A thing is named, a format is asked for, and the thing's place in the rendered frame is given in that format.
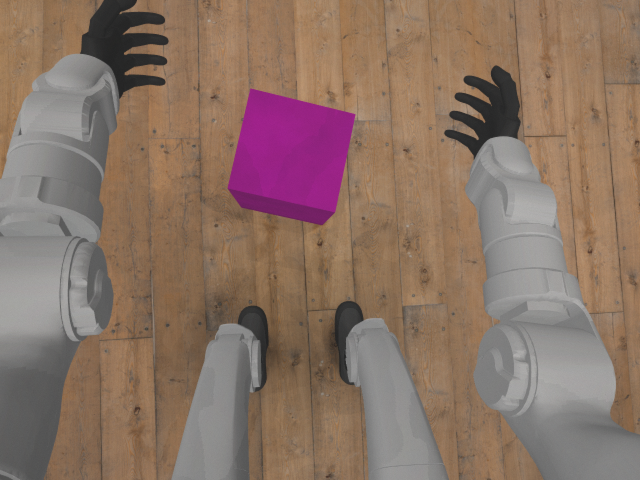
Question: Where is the robot right upper arm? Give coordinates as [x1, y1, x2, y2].
[473, 320, 640, 480]

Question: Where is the robot left forearm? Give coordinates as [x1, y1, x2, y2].
[0, 54, 120, 243]

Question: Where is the left robot hand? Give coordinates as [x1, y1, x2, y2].
[80, 0, 168, 99]

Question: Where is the right robot hand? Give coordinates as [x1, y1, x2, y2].
[444, 65, 521, 159]

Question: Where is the robot left upper arm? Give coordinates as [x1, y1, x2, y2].
[0, 236, 114, 480]

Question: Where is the robot right foot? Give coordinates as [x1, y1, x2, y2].
[335, 301, 364, 385]

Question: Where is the robot right forearm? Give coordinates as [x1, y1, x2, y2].
[465, 136, 616, 407]

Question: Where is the robot right shin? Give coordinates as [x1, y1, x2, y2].
[346, 318, 400, 366]

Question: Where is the carton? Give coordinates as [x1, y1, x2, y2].
[228, 88, 355, 225]

